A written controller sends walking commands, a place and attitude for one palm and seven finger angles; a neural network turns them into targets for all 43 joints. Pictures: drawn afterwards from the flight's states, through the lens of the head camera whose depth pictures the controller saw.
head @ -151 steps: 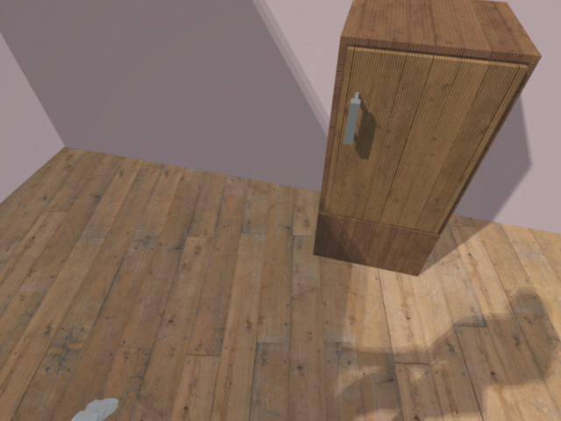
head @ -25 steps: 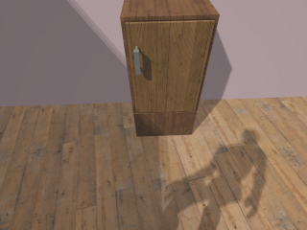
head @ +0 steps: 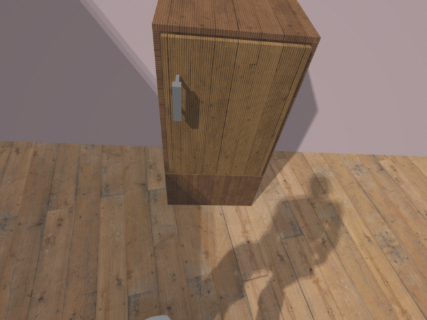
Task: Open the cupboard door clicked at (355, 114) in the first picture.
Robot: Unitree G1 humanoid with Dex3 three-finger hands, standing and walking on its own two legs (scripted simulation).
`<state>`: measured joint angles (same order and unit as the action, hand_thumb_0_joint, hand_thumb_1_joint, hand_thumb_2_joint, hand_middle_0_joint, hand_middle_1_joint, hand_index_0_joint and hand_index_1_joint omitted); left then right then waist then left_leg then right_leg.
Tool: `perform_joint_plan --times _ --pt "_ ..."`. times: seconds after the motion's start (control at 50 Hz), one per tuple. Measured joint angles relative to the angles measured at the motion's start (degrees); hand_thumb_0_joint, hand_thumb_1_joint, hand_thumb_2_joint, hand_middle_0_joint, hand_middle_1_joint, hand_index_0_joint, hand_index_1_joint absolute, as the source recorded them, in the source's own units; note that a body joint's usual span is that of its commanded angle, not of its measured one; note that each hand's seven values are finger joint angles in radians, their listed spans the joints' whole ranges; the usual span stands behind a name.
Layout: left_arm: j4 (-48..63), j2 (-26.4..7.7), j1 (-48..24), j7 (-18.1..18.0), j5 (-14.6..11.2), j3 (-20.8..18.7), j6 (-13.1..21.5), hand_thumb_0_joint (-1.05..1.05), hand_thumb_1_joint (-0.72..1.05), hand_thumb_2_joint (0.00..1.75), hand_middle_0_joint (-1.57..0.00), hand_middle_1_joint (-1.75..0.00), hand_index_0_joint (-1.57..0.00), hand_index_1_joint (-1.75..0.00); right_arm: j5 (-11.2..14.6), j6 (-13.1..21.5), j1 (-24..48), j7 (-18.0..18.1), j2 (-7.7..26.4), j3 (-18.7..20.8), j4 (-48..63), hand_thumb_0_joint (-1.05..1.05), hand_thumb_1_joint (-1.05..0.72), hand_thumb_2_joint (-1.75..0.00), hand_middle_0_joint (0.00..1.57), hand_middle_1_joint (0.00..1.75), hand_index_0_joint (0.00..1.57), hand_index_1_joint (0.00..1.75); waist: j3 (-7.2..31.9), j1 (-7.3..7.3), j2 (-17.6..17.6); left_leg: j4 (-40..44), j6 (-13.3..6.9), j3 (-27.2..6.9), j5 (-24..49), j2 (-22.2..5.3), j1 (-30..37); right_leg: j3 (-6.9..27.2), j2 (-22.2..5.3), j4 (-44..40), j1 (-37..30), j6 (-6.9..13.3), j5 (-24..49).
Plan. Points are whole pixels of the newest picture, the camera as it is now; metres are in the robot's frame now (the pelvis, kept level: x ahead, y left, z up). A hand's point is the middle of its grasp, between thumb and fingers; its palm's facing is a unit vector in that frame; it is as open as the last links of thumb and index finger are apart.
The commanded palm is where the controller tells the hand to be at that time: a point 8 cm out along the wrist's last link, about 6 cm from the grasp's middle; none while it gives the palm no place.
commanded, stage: take the last steps up to it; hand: left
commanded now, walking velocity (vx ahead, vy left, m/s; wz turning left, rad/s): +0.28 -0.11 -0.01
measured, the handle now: (177, 97) +0.70 +0.16 -0.02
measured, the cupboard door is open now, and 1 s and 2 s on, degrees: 0 0 0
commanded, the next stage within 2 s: come to a stop and stand still in 0.26 s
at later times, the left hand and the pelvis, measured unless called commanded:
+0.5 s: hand (179, 254) +0.28 +0.09 -0.15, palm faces +0.00 -0.98 -0.21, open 7.3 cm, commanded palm none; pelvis +0.19 -0.08 +0.01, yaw +2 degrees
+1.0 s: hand (119, 293) +0.19 +0.21 -0.18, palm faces +0.14 -0.97 -0.21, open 7.3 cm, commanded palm none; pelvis +0.17 +0.00 +0.01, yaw +3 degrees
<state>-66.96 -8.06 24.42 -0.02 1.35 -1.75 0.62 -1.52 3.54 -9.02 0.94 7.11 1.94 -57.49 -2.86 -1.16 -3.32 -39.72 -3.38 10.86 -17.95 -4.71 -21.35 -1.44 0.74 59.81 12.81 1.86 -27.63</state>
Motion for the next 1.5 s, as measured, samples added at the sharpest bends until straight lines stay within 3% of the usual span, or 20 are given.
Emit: perform_joint_plan --times 0.06,0.12,0.24,0.36,0.38,0.42,0.46,0.5,0.7,0.78,0.84,0.88,0.92,0.98,1.04,1.1,1.22,1.34,1.44,1.5 --pt "1.47 -1.23 -3.22 0.54 0.62 -0.93 -0.48 0.0 0.91 0.9 -0.21 -0.3 -0.2 -0.3 0.53 0.6 -2.9 1.7 0.02 1.15 -1.01 -0.01 -0.94 -0.9 0.2 0.3 0.2 0.3 0.45 0.9 0.49 5.67 0.97 0.08 0.76 0.44 5.24 -0.39 -2.27 10.34 8.9 -0.84 6.35" --pt "4.33 -2.48 -6.79 0.67 0.89 -1.79 -0.49 0.0 0.91 0.9 -0.2 -0.3 -0.2 -0.3 0.33 0.59 -6.12 1.68 1.14 1.1 -2.91 -0.02 -0.96 -0.9 0.2 0.3 0.2 0.3 1.0 1.03 0.88 11.17 1.27 -0.27 1.85 0.62 9.56 -0.32 -4.87 8.62 15.07 -2.0 11.16" --pt "7.77 -3.49 -12.42 1.1 0.79 -2.25 -0.71 0.0 0.91 0.9 -0.2 -0.3 -0.2 -0.3 0.17 -0.47 -11.58 0.9 1.06 0.93 -5.96 -0.01 -0.93 -0.9 0.2 0.3 0.2 0.3 1.28 1.98 1.15 16.74 3.27 -0.42 1.06 0.49 15.75 -1.38 -8.46 -6.93 18.78 -3.82 17.37" --pt "8.32 -2.78 -15.98 1.42 0.53 -1.65 -0.22 0.0 0.91 0.9 -0.2 -0.3 -0.2 -0.3 -0.25 -1.54 -14.64 0.37 0.53 1.23 -7.23 0.0 -0.92 -0.9 0.2 0.3 0.2 0.3 -0.36 4.72 2.99 13.94 6.82 -0.57 -4.5 -1.27 18.94 -4.62 -6.68 -24.24 13.04 -2.87 17.02" --pt "8.52 -2.77 -16.0 1.47 0.57 -1.48 0.45 0.0 0.91 0.9 -0.2 -0.3 -0.2 -0.3 -0.15 -1.71 -15.43 0.23 0.42 1.24 -7.54 0.0 -0.91 -0.9 0.2 0.3 0.2 0.3 -0.29 4.77 3.14 11.34 7.34 -0.83 -6.52 -1.74 18.66 -5.13 -6.1 -27.3 10.82 -2.49 18.1" --pt "8.21 -1.58 -16.77 0.85 0.53 -1.2 2.01 0.0 0.91 0.9 -0.2 -0.3 -0.2 -0.3 0.4 -2.65 -14.83 0.08 1.0 1.08 -8.46 0.0 -0.91 -0.9 0.2 0.3 0.2 0.3 -1.2 4.41 5.25 -0.11 5.96 -3.73 -11.0 -3.37 14.5 -6.28 -4.74 -24.31 10.86 -1.17 16.13" --pt "8.02 -0.32 -17.02 0.22 0.24 -0.32 2.46 0.0 0.91 0.9 -0.2 -0.3 -0.2 -0.3 1.0 -3.61 -13.51 0.58 1.49 0.88 -8.38 0.0 -0.91 -0.9 0.2 0.3 0.2 0.3 -1.92 4.26 6.3 -10.47 5.17 -7.47 -13.75 -1.98 9.93 -7.14 -4.44 -23.57 9.3 -0.26 14.0" --pt "8.1 0.55 -16.9 -0.54 0.1 0.15 1.93 0.0 0.91 0.9 -0.2 -0.3 -0.2 -0.3 1.47 -4.27 -11.8 0.93 1.68 0.95 -7.73 0.0 -0.91 -0.9 0.2 0.3 0.2 0.3 -1.91 3.67 5.98 -16.86 5.09 -8.39 -13.7 -0.25 5.89 -7.32 -4.66 -25.2 7.39 -0.06 13.87" --pt "10.11 -0.17 -16.76 -2.86 0.2 -0.54 -0.67 -0.01 0.92 0.9 -0.21 -0.3 -0.21 -0.3 0.41 -8.23 1.71 0.22 6.01 3.18 -0.2 0.0 -0.91 -0.9 0.2 0.3 0.2 0.3 -2.95 0.64 6.0 -28.44 7.54 -10.39 -5.29 4.94 -9.4 -7.62 -6.07 -30.74 4.6 -0.91 16.56" --pt "10.63 -1.66 -15.42 -2.86 0.7 -0.92 -1.67 -0.01 0.92 0.9 -0.21 -0.3 -0.21 -0.3 0.42 -7.88 4.57 -0.13 6.8 3.26 2.25 0.0 -0.91 -0.9 0.19 0.3 0.2 0.3 -2.79 -0.13 5.08 -22.2 7.49 -10.44 -4.94 4.27 -7.72 -7.61 -7.26 -30.17 5.16 -2.07 16.83" --pt "11.14 -3.22 -14.34 -2.43 1.12 -1.36 -2.2 0.0 0.91 0.9 -0.21 -0.3 -0.21 -0.3 0.74 -6.88 5.06 -0.36 6.28 2.76 3.18 0.0 -0.91 -0.9 0.19 0.3 0.2 0.3 -2.33 -0.89 3.45 -11.95 6.83 -9.71 -5.57 3.41 -2.88 -7.39 -8.15 -28.8 6.26 -3.22 16.76" --pt "11.23 -4.26 -13.5 -2.14 1.03 -1.66 -2.51 0.0 0.91 0.9 -0.21 -0.3 -0.21 -0.3 0.86 -5.95 4.43 -0.52 5.72 2.22 3.54 0.0 -0.91 -0.9 0.19 0.3 0.2 0.3 -1.68 -1.1 2.29 -2.23 6.4 -9.0 -1.98 3.09 1.98 -7.24 -8.75 -26.86 7.39 -4.32 16.22" --pt "10.95 -5.36 -13.0 -1.97 0.58 -1.93 -3.24 0.0 0.91 0.9 -0.21 -0.3 -0.21 -0.3 0.75 -4.93 3.36 -0.61 4.74 1.75 3.37 0.0 -0.91 -0.9 0.19 0.3 0.2 0.3 -1.37 -1.08 0.64 2.37 3.33 -8.01 -3.02 3.74 4.55 -5.96 -9.25 -22.45 9.21 -4.9 11.52" --pt "10.08 -6.22 -12.33 -2.24 0.26 -2.32 -4.64 0.0 0.91 0.9 -0.2 -0.3 -0.2 -0.3 0.25 -5.23 1.52 -0.21 2.65 0.32 2.88 0.0 -0.91 -0.9 0.2 0.3 0.2 0.3 -1.35 -1.38 -0.72 3.38 0.53 -7.34 -1.5 4.08 5.39 -0.1 -5.41 -10.63 12.16 -4.1 1.32" --pt "9.06 -6.02 -11.07 -1.9 0.32 -2.39 -4.72 0.0 0.91 0.9 -0.2 -0.3 -0.2 -0.3 0.29 -5.43 -0.31 0.56 1.26 -0.61 2.01 0.0 -0.91 -0.9 0.2 0.3 0.2 0.3 -0.52 -1.16 -0.62 8.23 -0.32 -6.88 1.8 4.49 6.98 2.66 -2.62 -0.66 13.66 -3.83 3.34" --pt "7.83 -5.49 -9.48 -1.69 0.22 -2.06 -4.33 0.0 0.91 0.9 -0.2 -0.3 -0.2 -0.3 0.78 -4.95 -1.86 1.33 0.54 -0.72 1.06 0.0 -0.92 -0.9 0.2 0.3 0.2 0.3 0.45 -0.85 -0.67 12.97 -1.26 -5.94 4.58 5.85 8.16 3.92 -1.99 1.82 12.4 -4.25 6.64" --pt "4.96 -4.03 -7.09 -1.87 0.06 -1.06 -4.52 0.0 0.91 0.9 -0.2 -0.3 -0.2 -0.3 1.19 -3.95 -4.69 2.23 0.49 -0.33 -1.56 0.0 -0.93 -0.9 0.2 0.3 0.2 0.3 2.06 0.3 0.0 19.04 -3.1 -4.36 8.24 8.35 9.93 3.64 -2.78 -10.1 3.93 -4.68 4.87" --pt "3.14 -2.38 -7.18 -2.17 -0.07 0.03 -4.53 0.0 0.91 0.9 -0.2 -0.3 -0.2 -0.3 1.13 -4.01 -7.32 2.03 0.47 -0.15 -4.92 0.0 -0.92 -0.9 0.2 0.3 0.2 0.3 3.13 1.63 1.33 21.98 -3.63 -3.28 10.42 9.58 11.01 2.59 -2.94 -22.72 -2.57 -3.29 2.9" --pt "2.68 -1.16 -7.07 -2.5 -0.28 0.43 -3.43 0.0 0.91 0.9 -0.2 -0.3 -0.2 -0.3 1.09 -4.49 -9.57 1.61 0.02 -0.1 -7.63 0.0 -0.91 -0.9 0.2 0.3 0.2 0.3 4.25 1.82 1.44 23.92 -2.39 -2.3 12.05 10.87 11.3 1.6 -3.26 -33.96 -6.35 -1.33 7.64" --pt "2.04 0.33 -6.53 -2.74 -0.29 0.83 -2.66 0.0 0.91 0.9 -0.2 -0.3 -0.2 -0.3 1.21 -4.77 -10.69 1.42 0.27 -0.04 -9.09 0.0 -0.91 -0.9 0.2 0.3 0.2 0.3 4.44 2.06 3.38 24.18 -0.01 -2.95 12.35 10.39 11.55 0.98 -2.82 -36.17 -7.36 -1.88 11.3"
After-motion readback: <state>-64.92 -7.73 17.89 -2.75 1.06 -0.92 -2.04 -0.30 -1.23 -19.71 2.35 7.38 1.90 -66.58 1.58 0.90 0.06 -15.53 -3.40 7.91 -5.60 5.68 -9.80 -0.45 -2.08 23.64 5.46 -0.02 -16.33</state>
